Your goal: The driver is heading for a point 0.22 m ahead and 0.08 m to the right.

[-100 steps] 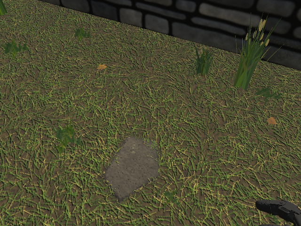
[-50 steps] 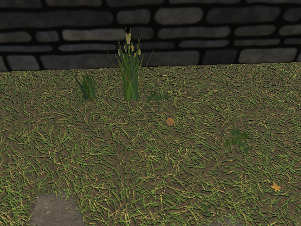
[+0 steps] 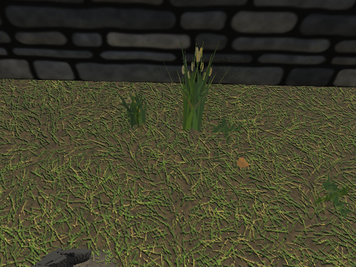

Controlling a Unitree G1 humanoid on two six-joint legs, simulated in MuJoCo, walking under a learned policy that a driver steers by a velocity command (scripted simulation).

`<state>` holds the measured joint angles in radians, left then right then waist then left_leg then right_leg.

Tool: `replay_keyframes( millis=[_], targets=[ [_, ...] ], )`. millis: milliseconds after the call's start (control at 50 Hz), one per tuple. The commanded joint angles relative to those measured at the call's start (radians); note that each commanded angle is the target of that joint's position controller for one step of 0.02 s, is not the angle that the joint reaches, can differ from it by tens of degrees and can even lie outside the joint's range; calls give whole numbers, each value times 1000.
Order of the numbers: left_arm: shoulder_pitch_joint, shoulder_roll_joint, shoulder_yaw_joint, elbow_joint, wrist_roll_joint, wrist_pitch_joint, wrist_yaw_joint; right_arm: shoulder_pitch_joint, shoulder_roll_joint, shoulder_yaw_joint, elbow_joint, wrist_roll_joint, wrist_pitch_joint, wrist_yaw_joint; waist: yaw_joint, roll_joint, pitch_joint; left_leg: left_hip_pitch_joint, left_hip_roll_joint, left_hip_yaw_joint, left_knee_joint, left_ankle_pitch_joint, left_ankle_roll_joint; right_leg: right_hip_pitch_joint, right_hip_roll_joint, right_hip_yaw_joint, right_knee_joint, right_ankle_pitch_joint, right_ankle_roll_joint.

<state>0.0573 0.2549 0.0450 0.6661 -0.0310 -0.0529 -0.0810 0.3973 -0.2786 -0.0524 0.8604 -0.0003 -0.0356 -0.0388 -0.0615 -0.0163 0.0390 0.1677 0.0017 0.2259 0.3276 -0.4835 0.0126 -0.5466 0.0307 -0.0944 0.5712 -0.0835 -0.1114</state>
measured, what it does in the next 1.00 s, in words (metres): walks ahead: right foot, then left foot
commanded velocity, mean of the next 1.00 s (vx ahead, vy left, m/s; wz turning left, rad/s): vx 0.11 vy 0.00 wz -0.11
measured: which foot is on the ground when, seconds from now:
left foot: down 0.00-0.02, up 0.04-0.42, down 0.44-1.00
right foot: up 0.00-0.00, down 0.02-1.00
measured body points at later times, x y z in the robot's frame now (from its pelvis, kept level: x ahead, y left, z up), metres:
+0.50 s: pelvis +0.20 +0.03 +0.01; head +0.23 +0.05 +0.46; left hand +0.35 +0.28 -0.11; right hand +0.32 -0.24 -0.08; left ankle +0.30 +0.14 -0.72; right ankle +0.14 -0.08 -0.71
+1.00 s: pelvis +0.24 +0.05 +0.02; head +0.25 +0.05 +0.47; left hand +0.30 +0.31 -0.13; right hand +0.35 -0.21 -0.10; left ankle +0.30 +0.14 -0.71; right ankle +0.15 -0.08 -0.71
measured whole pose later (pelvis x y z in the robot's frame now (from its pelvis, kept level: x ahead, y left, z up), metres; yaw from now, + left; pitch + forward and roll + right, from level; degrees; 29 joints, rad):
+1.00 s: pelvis +0.24 +0.05 +0.02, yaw -7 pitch -1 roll +0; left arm 0.25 0.23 0.03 1.01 0.00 0.02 0.04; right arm 0.12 -0.23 -0.04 0.85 0.00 0.00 -0.01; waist 0.02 0.01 0.03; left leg -0.33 -0.02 0.02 0.55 -0.21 0.04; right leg -0.10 -0.02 0.04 0.51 -0.39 0.03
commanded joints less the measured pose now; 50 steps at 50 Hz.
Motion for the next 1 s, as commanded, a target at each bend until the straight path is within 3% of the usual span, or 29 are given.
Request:
replay_keyframes(
  millis=[20, 40, 60, 80, 100, 120, 160, 200, 260, 340, 380, 400, 420, 440, 460, 480, 500, 520, 560, 580, 700, 840, 1000],
  targets=[
    [361, 240, 94, -3, 10, 8, 37, -57, -190, -36, -97, -5, -13, -12, 253, 36, -244, -358, 185, -45, 696, 1044, 34, 656, -53, 178, -62, 17, -123],
    [304, 305, 98, -31, 21, 3, 49, 54, -40, 13, -136, -16, -44, 15, 122, -245, -373, -813, -64, -138, 1143, -58, -47, 1020, -386, 787, -118, 112, -362],
    [315, 221, 75, -32, 32, 3, 57, -13, -158, -13, -125, 16, -83, 36, 193, -76, -463, -848, -31, -362, 1220, -67, -29, 980, -411, 823, -206, 201, -360],
    [258, 182, 59, -35, 37, -2, 58, -110, -182, -20, -164, 51, -90, 41, 178, -35, -316, -861, 27, -364, 1160, -14, -19, 845, -372, 618, -197, 359, -297],
    [200, 159, 52, -27, 26, -9, 53, -134, -158, -13, -175, 40, -89, 36, 121, 64, -180, -850, 69, -327, 1051, 24, -17, 662, -316, 482, -215, 457, -246],
    [146, 123, 41, -32, 18, -13, 55, -137, -158, -20, -163, 17, -78, 28, 88, 79, -129, -814, 101, -311, 958, 47, -22, 549, -275, 402, -237, 455, -209],
    [99, 132, 39, -35, 32, -18, 58, -78, -136, -20, -148, 7, -47, 25, 37, 28, -78, -685, 105, -290, 882, 93, -48, 346, -231, 319, -306, 498, -205],
    [77, 149, 42, -13, 37, -28, 59, -48, -98, -10, -144, -4, -27, 17, 9, -3, -76, -635, 98, -264, 744, 142, -82, 259, -204, 236, -319, 608, -200],
    [72, 155, 42, 14, 37, -16, 69, -98, -68, 4, -155, -13, -19, 11, 31, -55, -119, -591, 83, -242, 531, 312, -98, 269, -151, 141, -289, 617, -150],
    [113, 151, 35, 56, 34, 9, 75, -197, -89, -2, -179, 2, -20, 21, 81, -69, -133, -566, 66, -256, 364, 448, -83, 333, -175, 171, -255, 433, -117],
    [109, 147, 30, 73, 31, 17, 75, -216, -106, -10, -189, -4, -25, 26, 77, -78, -122, -546, 53, -258, 291, 413, -58, 350, -197, 209, -203, 343, -99],
    [94, 137, 24, 78, 25, 20, 76, -196, -108, -15, -184, -11, -28, 30, 54, -74, -123, -495, 40, -248, 218, 444, -39, 343, -190, 218, -161, 274, -75],
    [101, 115, 16, 86, 23, 19, 76, -172, -115, -21, -175, -19, -32, 30, 38, -60, -123, -420, 36, -249, 129, 541, -16, 329, -160, 223, -116, 179, -37],
    [149, 80, 4, 94, 42, 12, 77, -167, -159, -29, -183, -28, -37, 24, 57, 13, -140, -328, 127, -340, 110, 860, 12, 299, -99, 198, -45, 47, 24],
    [278, 41, -6, 116, 62, 4, 77, -199, -192, -28, -204, -40, -32, 17, 137, 163, -192, -215, 267, -476, 147, 1072, 121, 215, -21, 160, 34, -274, 81],
    [281, 52, -8, 130, 52, 12, 85, -192, -101, -8, -192, -35, -19, 19, 111, 225, -242, -231, 310, -540, 128, 983, 214, 236, -27, 152, 78, -387, 122],
    [245, 84, -1, 125, 38, 28, 91, -201, -64, 3, -186, -26, -11, 26, 103, 214, -232, -261, 284, -552, 107, 822, 217, 243, -43, 154, 63, -367, 133],
    [224, 89, 3, 132, 33, 46, 97, -223, -65, 2, -179, -21, -2, 32, 107, 191, -217, -298, 244, -526, 95, 648, 181, 262, -54, 152, 16, -307, 133],
    [200, 103, 5, 143, 42, 81, 99, -290, -78, 1, -196, -12, 3, 40, 110, 141, -127, -425, 162, -427, 87, 374, 95, 303, -65, 159, -93, -214, 118],
    [190, 113, 7, 154, 42, 86, 99, -285, -85, -1, -198, -15, 1, 42, 89, 92, -85, -431, 118, -376, 95, 331, 65, 278, -56, 159, -93, -224, 106],
    [197, 99, 6, 211, 36, 63, 112, -249, -66, -4, -157, -6, -12, 32, 69, 37, -150, -296, 95, -330, 196, 697, 85, 312, -71, 167, -100, -57, 119],
    [215, 87, 6, 277, 36, 76, 123, -292, -54, -10, -117, -4, 10, 32, 77, 27, -85, -327, 75, -316, 166, 573, 85, 317, -67, 155, -126, -102, 123],
    [233, 79, 4, 337, 35, 64, 129, -309, -56, -17, -55, -3, 23, 19, 76, 29, -44, -334, 56, -305, 137, 435, 67, 299, -65, 143, -151, -158, 118]
  ],
)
